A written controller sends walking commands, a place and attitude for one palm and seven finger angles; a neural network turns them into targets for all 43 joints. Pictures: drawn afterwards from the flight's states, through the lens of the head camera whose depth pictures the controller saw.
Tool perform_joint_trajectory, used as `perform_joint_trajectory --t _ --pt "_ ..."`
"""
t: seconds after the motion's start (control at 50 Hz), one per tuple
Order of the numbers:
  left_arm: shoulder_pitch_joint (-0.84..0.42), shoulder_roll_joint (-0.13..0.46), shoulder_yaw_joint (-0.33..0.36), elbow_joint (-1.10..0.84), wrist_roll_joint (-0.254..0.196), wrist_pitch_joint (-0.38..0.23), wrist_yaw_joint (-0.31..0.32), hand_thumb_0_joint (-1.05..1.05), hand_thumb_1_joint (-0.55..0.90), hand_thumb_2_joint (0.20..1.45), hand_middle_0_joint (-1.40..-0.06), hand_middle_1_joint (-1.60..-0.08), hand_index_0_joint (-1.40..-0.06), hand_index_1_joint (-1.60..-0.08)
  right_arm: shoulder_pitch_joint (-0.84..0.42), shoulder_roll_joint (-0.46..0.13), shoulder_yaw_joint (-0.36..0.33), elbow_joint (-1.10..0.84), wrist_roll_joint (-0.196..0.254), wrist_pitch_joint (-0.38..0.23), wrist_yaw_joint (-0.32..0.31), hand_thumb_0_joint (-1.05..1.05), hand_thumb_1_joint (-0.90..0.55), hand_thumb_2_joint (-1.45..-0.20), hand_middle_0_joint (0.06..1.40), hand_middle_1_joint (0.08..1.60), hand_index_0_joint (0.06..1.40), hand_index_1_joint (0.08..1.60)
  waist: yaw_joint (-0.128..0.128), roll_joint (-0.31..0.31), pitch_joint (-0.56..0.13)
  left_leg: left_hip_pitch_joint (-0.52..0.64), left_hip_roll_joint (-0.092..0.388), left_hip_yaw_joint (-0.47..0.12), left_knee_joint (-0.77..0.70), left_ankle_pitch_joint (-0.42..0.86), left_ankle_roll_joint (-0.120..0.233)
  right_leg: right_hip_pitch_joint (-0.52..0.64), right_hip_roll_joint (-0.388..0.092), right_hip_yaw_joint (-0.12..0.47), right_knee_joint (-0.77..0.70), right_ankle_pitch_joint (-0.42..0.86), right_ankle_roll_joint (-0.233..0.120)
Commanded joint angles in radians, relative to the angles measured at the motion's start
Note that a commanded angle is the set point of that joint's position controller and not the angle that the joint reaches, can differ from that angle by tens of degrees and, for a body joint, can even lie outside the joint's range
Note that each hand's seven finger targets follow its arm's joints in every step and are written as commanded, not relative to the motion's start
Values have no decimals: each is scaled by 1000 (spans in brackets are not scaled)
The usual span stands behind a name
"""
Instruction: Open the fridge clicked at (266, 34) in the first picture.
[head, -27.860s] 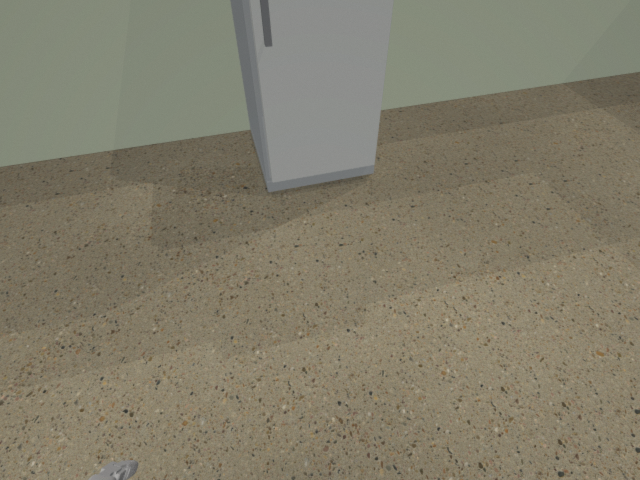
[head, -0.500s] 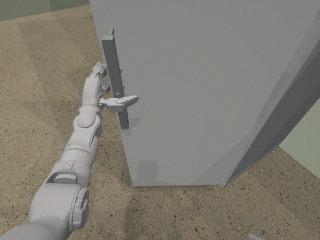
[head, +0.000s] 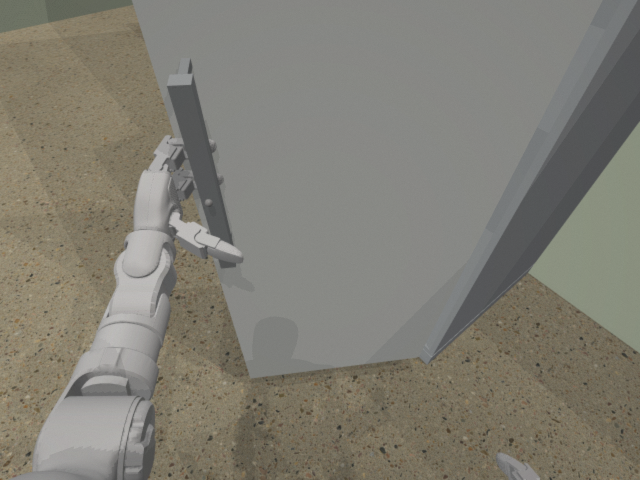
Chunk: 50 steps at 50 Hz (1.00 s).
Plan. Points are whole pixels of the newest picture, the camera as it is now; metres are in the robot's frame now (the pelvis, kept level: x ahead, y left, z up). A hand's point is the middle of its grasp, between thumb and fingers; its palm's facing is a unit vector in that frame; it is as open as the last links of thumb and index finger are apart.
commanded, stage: slip the hand off the handle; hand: left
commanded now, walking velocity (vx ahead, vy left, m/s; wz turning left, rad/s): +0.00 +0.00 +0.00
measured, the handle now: (210, 180) +0.47 +0.15 +0.13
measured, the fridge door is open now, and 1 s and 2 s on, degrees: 59 59 59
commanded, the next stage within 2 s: draw the hand back to the body in 1.18 s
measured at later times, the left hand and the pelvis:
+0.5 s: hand (155, 222) +0.39 +0.21 +0.12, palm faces +0.05 -0.99 -0.09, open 14.7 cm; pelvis +0.05 +0.02 +0.00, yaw +2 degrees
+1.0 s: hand (176, 274) +0.31 +0.16 +0.13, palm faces +0.06 -0.99 -0.12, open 14.7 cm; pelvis +0.03 -0.01 +0.00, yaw +3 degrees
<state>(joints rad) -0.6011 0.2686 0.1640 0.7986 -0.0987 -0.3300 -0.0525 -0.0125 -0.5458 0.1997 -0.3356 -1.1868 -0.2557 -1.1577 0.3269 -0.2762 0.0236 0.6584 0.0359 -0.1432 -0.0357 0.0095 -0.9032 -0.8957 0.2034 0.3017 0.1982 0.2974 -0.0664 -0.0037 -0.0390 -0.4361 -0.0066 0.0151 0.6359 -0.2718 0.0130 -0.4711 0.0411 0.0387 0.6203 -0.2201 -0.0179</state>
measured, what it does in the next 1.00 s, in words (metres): stands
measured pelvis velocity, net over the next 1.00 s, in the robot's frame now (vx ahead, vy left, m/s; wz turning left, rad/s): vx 0.03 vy -0.01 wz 0.05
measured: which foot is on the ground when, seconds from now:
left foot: down 0.00-1.00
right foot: down 0.00-1.00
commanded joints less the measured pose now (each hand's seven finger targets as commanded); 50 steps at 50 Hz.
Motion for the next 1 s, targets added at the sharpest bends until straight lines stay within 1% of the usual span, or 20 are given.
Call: perform_joint_trajectory --t 0.0,0.06,0.14,0.2,0.28,0.34,0.38,0.4,0.42,0.46,0.5,0.54,0.58,0.66,0.72,0.82,0.86,0.9,0.94,0.98 --pt "-360 223 78 -300 -6 -30 29 0 -550 200 -250 -1150 -250 -1150 -49 -128 -55 -154 -3 -44 -9 0 -900 -900 200 300 200 300 49 -22 -296 76 -7 -1 -111 -21 27 179 -34 -1 -113 -32 -10" --pt "-258 199 87 -386 -22 0 21 0 -550 200 -250 -1150 -250 -1150 -51 -122 -56 -167 -7 -37 -9 0 -900 -900 200 300 200 300 70 -19 -348 130 -3 -4 -98 133 21 226 -30 -21 -75 149 -14" --pt "-209 154 42 -509 -21 31 -6 0 -550 200 -250 -1150 -250 -1150 -59 -117 -56 -177 -6 -36 -9 0 -900 -900 200 300 200 300 62 11 -332 192 10 -20 -81 269 12 196 -26 -41 -54 237 -15" --pt "-186 90 -22 -591 -23 50 -34 0 -550 200 -250 -1150 -250 -1150 -65 -110 -57 -179 -3 -42 -8 0 -900 -900 200 300 200 300 51 68 -317 247 20 -37 -65 336 -2 146 -21 -51 -47 233 -15" --pt "-150 74 -47 -661 -38 84 -74 0 -550 200 -250 -1150 -250 -1150 -65 -110 -57 -175 2 -48 -13 0 -900 -900 200 300 200 300 44 65 -316 289 29 -64 -52 407 -23 122 -17 -64 -40 231 -14" --pt "-103 106 -9 -636 -54 119 -84 0 -550 200 -250 -1150 -250 -1150 -77 -113 -50 -171 4 -45 -22 0 -900 -900 200 300 200 300 49 10 -276 240 22 -67 -60 341 -22 135 -19 -71 -45 216 -14" --pt "-101 121 15 -644 -57 133 -83 0 -550 200 -250 -1150 -250 -1150 -89 -109 -47 -172 3 -43 -25 0 -900 -900 200 300 200 300 58 -4 -265 213 15 -68 -65 303 -22 149 -20 -73 -45 206 -17" --pt "-79 120 17 -642 -57 139 -85 0 -550 200 -250 -1150 -250 -1150 -97 -108 -44 -177 3 -42 -25 0 -900 -900 200 300 200 300 66 8 -271 208 11 -63 -66 279 -19 151 -21 -70 -46 194 -17" --pt "-71 169 60 -648 -54 139 -80 0 -550 200 -250 -1150 -250 -1150 -97 -112 -43 -178 0 -39 -28 0 -900 -900 200 300 200 300 76 19 -272 201 9 -63 -66 290 -22 169 -23 -69 -43 201 -21" --pt "-56 172 67 -697 -52 131 -81 0 -550 200 -250 -1150 -250 -1150 -108 -100 -39 -186 -4 -41 -26 0 -900 -900 200 300 200 300 89 60 -310 214 6 -60 -61 330 -26 191 -26 -66 -32 232 -24" --pt "41 119 34 -776 -62 122 -95 0 -550 200 -250 -1150 -250 -1150 -112 -90 -41 -205 -6 -51 -18 0 -900 -900 200 300 200 300 105 82 -362 256 11 -57 -45 437 -31 214 -27 -66 -18 287 -22" --pt "107 87 -3 -830 -73 120 -109 0 -550 200 -250 -1150 -250 -1150 -112 -88 -40 -215 -8 -58 -11 0 -900 -900 200 300 200 300 105 60 -367 268 20 -63 -37 503 -33 219 -25 -70 -12 318 -17" --pt "148 65 -28 -868 -77 129 -119 0 -550 200 -250 -1150 -250 -1150 -118 -87 -42 -216 -6 -61 -8 0 -900 -900 200 300 200 300 97 48 -322 257 22 -62 -38 468 -30 198 -21 -71 -18 295 -13" --pt "221 43 -51 -906 -78 170 -103 0 -550 200 -250 -1150 -250 -1150 -147 -87 -34 -224 -2 -62 -11 0 -900 -900 200 300 200 300 92 -5 -210 176 11 -59 -67 262 -10 181 -23 -77 -40 192 -11" --pt "247 82 -10 -911 -69 197 -64 0 -550 200 -250 -1150 -250 -1150 -168 -91 -29 -222 -4 -58 -21 0 -900 -900 200 300 200 300 101 -29 -165 135 2 -56 -81 121 2 169 -26 -67 -65 85 -10" --pt "239 103 0 -1010 -51 166 -25 0 -550 200 -250 -1150 -250 -1150 -194 -75 -18 -225 -13 -65 -32 0 -900 -900 200 300 200 300 104 -5 -198 138 -7 -46 -83 74 10 197 -32 -49 -77 31 -12" --pt "262 68 -37 -1076 -50 141 -25 0 -550 200 -250 -1150 -250 -1150 -201 -63 -15 -234 -17 -81 -31 0 -900 -900 200 300 200 300 106 37 -234 161 -10 -41 -77 92 12 212 -34 -43 -70 58 -11" --pt "313 49 -58 -1075 -56 131 -34 0 -550 200 -250 -1150 -250 -1150 -202 -60 -11 -230 -16 -92 -31 0 -900 -900 200 300 200 300 107 53 -217 159 -11 -38 -76 81 11 207 -32 -44 -74 53 -10" --pt "336 47 -68 -1033 -63 142 -45 0 -550 200 -250 -1150 -250 -1150 -202 -67 -9 -221 -13 -93 -35 0 -900 -900 200 300 200 300 90 -10 -162 124 -10 -40 -79 37 16 191 -34 -38 -97 10 -2" --pt "418 54 -53 -1010 -73 164 -56 0 -550 200 -250 -1150 -250 -1150 -206 -68 -9 -227 -11 -97 -37 0 -900 -900 200 300 200 300 106 -26 -128 100 -15 -33 -83 5 17 194 -39 -25 -117 -28 2"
